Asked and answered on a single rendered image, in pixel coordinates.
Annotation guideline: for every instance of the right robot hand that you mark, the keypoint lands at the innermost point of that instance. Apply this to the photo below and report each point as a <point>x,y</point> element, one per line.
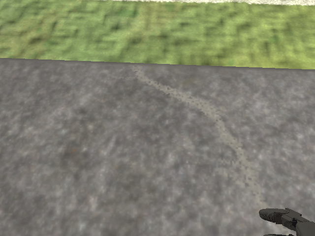
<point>290,219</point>

